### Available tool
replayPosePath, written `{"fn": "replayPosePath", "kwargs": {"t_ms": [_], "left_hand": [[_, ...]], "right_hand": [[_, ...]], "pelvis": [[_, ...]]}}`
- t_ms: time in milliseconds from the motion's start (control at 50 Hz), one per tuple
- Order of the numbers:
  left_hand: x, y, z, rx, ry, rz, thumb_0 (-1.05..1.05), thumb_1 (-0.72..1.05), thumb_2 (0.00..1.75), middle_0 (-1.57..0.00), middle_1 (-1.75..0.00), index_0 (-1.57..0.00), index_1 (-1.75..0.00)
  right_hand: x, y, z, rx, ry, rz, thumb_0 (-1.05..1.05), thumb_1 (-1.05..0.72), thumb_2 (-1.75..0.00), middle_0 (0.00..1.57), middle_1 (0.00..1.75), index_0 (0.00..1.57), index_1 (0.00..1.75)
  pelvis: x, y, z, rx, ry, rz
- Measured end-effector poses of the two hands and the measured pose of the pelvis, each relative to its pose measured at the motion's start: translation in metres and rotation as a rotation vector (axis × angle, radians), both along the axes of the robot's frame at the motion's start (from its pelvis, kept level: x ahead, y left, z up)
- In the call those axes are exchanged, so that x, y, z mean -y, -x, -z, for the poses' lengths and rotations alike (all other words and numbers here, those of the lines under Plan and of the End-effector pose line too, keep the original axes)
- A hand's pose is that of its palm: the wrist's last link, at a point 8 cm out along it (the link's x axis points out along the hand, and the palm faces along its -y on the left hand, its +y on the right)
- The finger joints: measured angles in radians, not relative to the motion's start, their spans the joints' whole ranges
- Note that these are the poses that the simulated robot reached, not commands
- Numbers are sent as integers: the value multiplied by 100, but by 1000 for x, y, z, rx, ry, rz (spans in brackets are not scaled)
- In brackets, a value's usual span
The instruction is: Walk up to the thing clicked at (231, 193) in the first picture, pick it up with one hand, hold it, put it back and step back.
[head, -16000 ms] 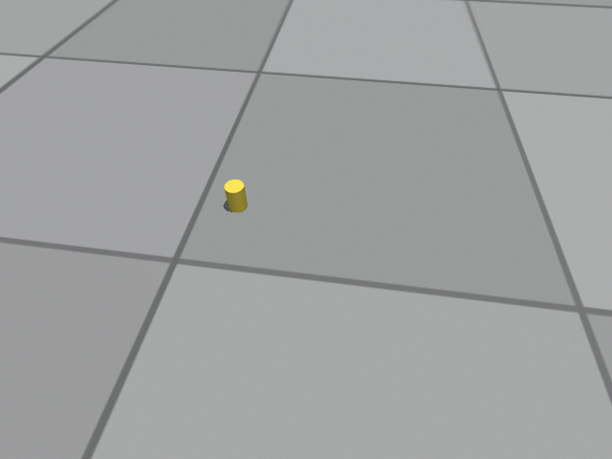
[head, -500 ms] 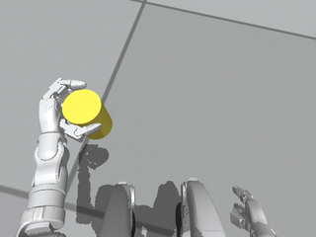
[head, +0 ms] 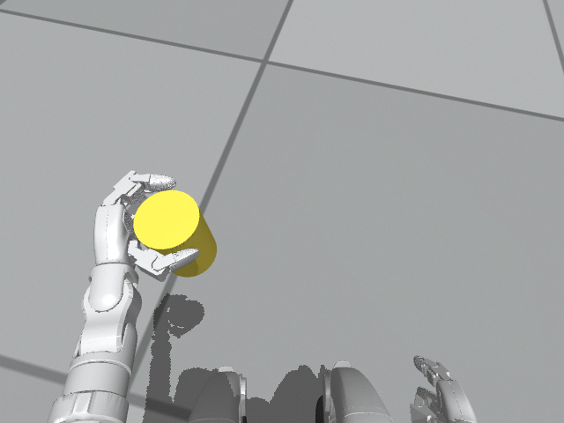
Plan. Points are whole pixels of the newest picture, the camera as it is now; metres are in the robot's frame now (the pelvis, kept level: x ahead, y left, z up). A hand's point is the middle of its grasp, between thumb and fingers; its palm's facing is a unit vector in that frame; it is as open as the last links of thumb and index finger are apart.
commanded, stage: lift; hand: left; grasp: from the side
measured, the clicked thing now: (179, 236) +0.37 +0.16 -0.01
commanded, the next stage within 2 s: hold in 0.60 s
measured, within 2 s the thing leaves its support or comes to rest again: neither
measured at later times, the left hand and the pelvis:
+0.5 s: hand (166, 211) +0.36 +0.16 +0.08, palm faces +0.11 -0.99 +0.00, open 11.7 cm; pelvis +0.02 -0.01 +0.03, yaw +0 degrees
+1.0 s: hand (164, 206) +0.36 +0.16 +0.09, palm faces +0.12 -0.99 +0.00, open 11.7 cm; pelvis +0.02 -0.01 +0.05, yaw +0 degrees
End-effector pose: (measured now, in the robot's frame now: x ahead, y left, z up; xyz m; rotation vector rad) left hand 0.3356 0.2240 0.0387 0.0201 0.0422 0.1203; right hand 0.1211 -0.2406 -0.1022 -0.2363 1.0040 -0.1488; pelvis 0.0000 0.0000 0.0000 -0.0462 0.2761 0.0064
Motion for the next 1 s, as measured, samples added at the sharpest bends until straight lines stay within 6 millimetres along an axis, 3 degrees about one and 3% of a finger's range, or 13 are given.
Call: {"fn": "replayPosePath", "kwargs": {"t_ms": [380, 1000], "left_hand": [[10, -1, -33, 14, 13, 8, -5, -61, 101, -61, -98, -66, -102], [17, 4, -56, 33, 23, 0, -4, -61, 101, -61, -97, -67, -101]], "right_hand": [[8, -10, -29, 17, -5, 5, 1, -93, -90, 20, 30, 20, 30], [15, -25, -47, 44, -16, 5, 1, -94, -90, 20, 30, 20, 30]], "pelvis": [[6, -13, -29, 74, -13, 1], [13, -23, -46, 133, -24, 1]]}}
